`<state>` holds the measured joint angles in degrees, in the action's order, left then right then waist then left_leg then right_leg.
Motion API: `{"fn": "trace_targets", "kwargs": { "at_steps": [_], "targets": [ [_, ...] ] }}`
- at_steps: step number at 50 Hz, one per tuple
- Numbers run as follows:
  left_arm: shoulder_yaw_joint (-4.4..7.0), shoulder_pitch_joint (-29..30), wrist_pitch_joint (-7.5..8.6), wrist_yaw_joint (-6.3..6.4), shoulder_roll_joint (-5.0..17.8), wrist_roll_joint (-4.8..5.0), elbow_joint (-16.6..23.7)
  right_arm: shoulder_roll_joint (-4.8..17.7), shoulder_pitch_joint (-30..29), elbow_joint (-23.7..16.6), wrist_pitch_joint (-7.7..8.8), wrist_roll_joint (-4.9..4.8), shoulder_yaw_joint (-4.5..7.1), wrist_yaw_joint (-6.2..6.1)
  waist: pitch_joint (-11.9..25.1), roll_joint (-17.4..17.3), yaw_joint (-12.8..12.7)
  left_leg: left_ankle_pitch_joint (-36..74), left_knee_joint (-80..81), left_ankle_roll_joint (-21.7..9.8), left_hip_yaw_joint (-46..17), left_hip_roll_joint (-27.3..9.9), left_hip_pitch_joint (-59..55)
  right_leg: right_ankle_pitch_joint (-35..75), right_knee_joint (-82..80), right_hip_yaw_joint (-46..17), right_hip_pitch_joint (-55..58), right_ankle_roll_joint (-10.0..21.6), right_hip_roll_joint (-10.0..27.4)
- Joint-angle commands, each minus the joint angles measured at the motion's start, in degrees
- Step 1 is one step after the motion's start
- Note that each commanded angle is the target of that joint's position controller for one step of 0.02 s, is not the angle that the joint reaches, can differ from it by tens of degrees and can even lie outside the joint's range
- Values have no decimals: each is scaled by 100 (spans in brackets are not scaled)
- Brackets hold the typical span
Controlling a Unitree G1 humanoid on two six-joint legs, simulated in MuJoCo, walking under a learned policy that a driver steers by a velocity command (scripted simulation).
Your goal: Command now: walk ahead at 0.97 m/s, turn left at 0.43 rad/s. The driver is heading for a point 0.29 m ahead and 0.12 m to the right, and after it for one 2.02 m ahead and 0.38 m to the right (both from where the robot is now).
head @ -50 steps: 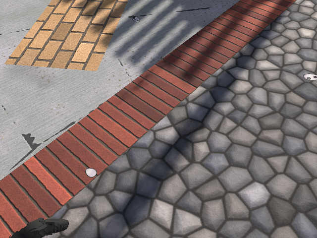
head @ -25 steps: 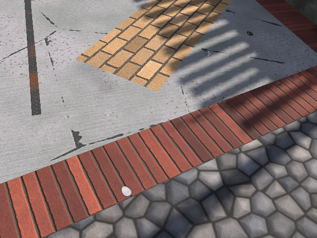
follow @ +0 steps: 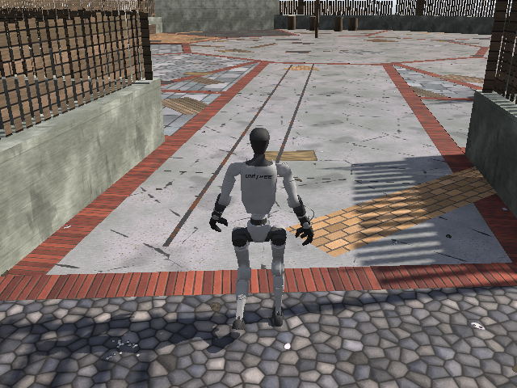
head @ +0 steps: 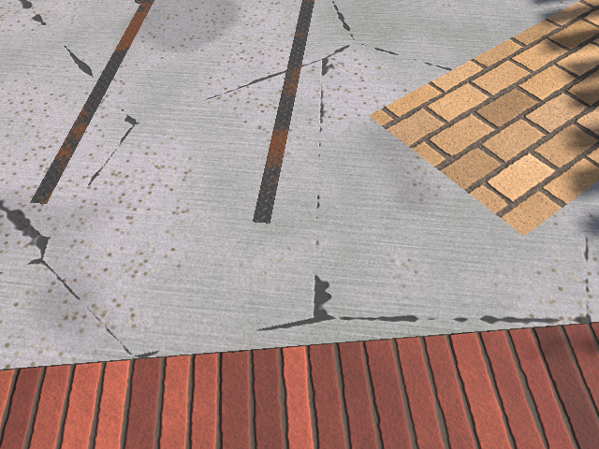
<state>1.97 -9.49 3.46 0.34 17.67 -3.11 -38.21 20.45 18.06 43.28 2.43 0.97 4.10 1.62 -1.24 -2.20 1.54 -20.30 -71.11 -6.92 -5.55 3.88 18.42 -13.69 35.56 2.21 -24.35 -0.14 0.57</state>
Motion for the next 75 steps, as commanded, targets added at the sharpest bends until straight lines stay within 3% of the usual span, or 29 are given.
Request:
{"fn": "trace_targets", "kwargs": {
  "at_steps": [1,5,11,14,15,16,17,20,27,30,35,36,37,38,40,43,46,47,48,49,50,52,54,55,56,59,61,65,75],
  "targets": [
    [138,-949,131,0,401,20,-190,21,-385,-715,54,189,-132,173,242,766,-285,349,-127,118,-301,-580,2066,-2026,-2317,-2727,1682,866,1398],
    [141,-1225,279,-44,468,204,-532,3,-1223,-1193,-10,284,-295,212,-354,732,-43,690,1102,437,8,-880,2668,-992,-2814,-2228,1388,1255,1263],
    [349,-1307,268,-177,1171,300,-534,186,-1793,-1289,89,76,-367,302,-377,510,-81,1529,3342,537,721,-510,3,1309,-3076,-1341,617,1082,1065],
    [361,-1517,218,-189,1248,336,-682,605,110,-702,143,223,-85,-4,923,170,845,869,3703,382,723,-336,-2681,3070,246,-801,450,824,515],
    [231,-1442,237,-170,711,295,-554,1125,1250,-614,179,344,83,-153,1736,-589,1289,-1308,4039,276,-914,-1809,-3900,903,2538,-589,-609,711,88],
    [107,-1622,222,-135,81,471,-220,1470,1244,-672,167,387,121,-223,2124,-1513,869,-3069,5463,160,-3649,-3087,-4050,-1492,4168,-785,-1811,684,-350],
    [153,-1306,142,-97,390,411,-173,1074,542,-707,130,262,81,-238,1429,-975,576,-2801,5793,-32,-3973,-2975,-3354,-734,4585,-823,-2380,688,-139],
    [174,-1002,-56,-221,329,256,-384,186,-49,-524,221,160,-82,-165,180,-291,86,-311,5701,124,-1311,-2135,-1781,-87,3996,-675,-2011,571,490],
    [20,452,-297,-554,51,181,296,-22,-137,37,534,-42,-130,-142,-691,-181,-359,2414,6515,354,1466,-1493,-773,1640,1612,-121,-1558,578,610],
    [88,96,-278,-706,255,156,94,473,-5,154,590,20,-24,-270,-268,-76,-665,5102,5967,481,2163,-1572,-1052,2399,1534,624,-102,953,131],
    [348,-2177,-231,-403,756,15,-889,799,-349,208,309,-24,64,-397,784,-71,-1816,6165,1616,602,2104,-1659,-1459,3019,112,522,2689,1363,-225],
    [520,-2809,-277,-248,1045,102,-1125,737,-636,75,246,-54,101,-336,965,846,-2097,4280,-906,652,1899,-1151,222,2693,-234,184,4443,1637,-203],
    [626,-2453,-302,-131,1360,169,-1100,575,-901,-251,283,38,34,-205,316,2097,-1859,-297,-2633,890,1976,-282,2952,1315,-586,-656,5190,2126,-111],
    [699,-1822,-317,-104,1812,130,-1006,430,-1020,-698,398,15,-82,-223,246,2427,-1384,-1165,-2474,898,1286,-220,3512,943,-1511,-2580,4682,2437,709],
    [543,-1258,-298,-79,1221,131,-883,489,-753,-526,433,64,-86,-115,-590,-88,-548,-745,-385,860,485,-889,2076,-203,-2377,-3157,2247,2023,830],
    [392,-1202,108,4,772,160,-1099,-125,-653,-584,281,383,-296,-65,-821,408,-147,-261,708,960,215,-1259,1206,1076,-2186,-2918,626,1868,768],
    [382,-904,379,-23,726,310,-1262,-323,-630,-551,387,210,-440,26,-496,516,133,2614,3099,883,482,-1315,372,2020,-2211,-1509,464,1605,272],
    [324,-1164,401,-75,479,398,-1313,-245,-794,-334,392,147,-461,70,-350,-30,-168,3095,3186,774,846,-1117,390,2886,-2234,-963,902,1486,65],
    [399,-1061,423,-139,874,412,-1243,-452,-728,-464,380,79,-520,31,-234,678,-52,3325,3509,616,654,-1174,136,2943,-2066,-1280,779,1518,666],
    [348,-1397,401,-184,642,445,-1376,-162,-1115,-389,377,87,-466,1,-414,26,-344,3330,3597,492,913,-1016,453,3671,-2087,-798,1276,1381,497],
    [397,-1393,395,-202,892,337,-1364,-175,-1132,-519,363,35,-420,-21,-312,629,-278,3150,3577,352,654,-1120,84,3021,-1807,-964,1004,1240,987],
    [333,-1472,335,-147,681,224,-1428,416,-1009,-313,297,50,-154,-23,-392,196,-265,2503,3302,206,882,-756,-92,3819,-1198,-494,1200,1011,903],
    [321,-1668,225,-57,748,169,-1409,675,607,222,391,204,37,-9,185,-415,363,3518,3420,-122,826,-444,-1421,4317,1533,254,1221,625,242],
    [239,-2343,198,-24,362,520,-1355,1294,1183,349,278,130,307,28,1654,-2364,407,4026,4002,-1243,-2169,-2201,-3381,1343,4940,735,-418,50,-731],
    [258,-1944,242,8,685,309,-1122,1111,879,83,128,-50,279,99,2326,-1632,361,4798,4925,-1448,-3609,-2409,-3773,-1337,5672,-75,-1204,30,-1021],
    [121,-510,102,37,198,87,-617,440,288,166,21,-129,163,-42,705,-36,60,4850,4693,-1056,-1944,-1838,-1768,-1038,4452,-574,-1488,77,-25],
    [36,-605,-155,48,28,31,-592,148,16,160,-30,-71,98,-81,542,-30,-320,4845,4910,-814,-1403,-1379,-646,-1054,3566,-538,-763,-12,124],
    [-51,-304,-266,43,18,131,-377,443,6,26,-95,5,245,-88,877,-98,-346,5427,4896,-720,-1166,-1046,-153,-471,2237,-372,-293,-217,-34],
    [-21,-35,-151,205,401,218,-142,353,-405,-474,-498,-78,391,-135,397,-400,-324,1221,4158,229,-2268,-331,395,55,-1379,-975,1307,-22,54]
  ]
}}
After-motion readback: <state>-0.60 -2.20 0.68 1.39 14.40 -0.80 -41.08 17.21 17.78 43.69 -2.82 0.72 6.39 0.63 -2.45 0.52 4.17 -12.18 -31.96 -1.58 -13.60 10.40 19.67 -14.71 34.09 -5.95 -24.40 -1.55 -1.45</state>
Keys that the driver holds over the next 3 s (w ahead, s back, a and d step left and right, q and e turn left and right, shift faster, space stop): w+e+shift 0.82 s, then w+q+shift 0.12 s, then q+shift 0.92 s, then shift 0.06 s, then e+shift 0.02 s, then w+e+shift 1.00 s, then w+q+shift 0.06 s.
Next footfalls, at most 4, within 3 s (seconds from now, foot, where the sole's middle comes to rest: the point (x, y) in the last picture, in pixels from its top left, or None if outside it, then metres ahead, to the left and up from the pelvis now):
0.30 left None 0.43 0.13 -0.76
0.70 right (364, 327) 0.81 -0.14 -0.87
1.06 left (356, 203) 1.24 -0.16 -0.87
1.50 right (424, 201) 1.24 -0.38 -0.87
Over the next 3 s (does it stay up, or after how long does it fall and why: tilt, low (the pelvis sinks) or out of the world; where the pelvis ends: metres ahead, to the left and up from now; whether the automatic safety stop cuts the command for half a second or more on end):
stays up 1.86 -0.36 -0.13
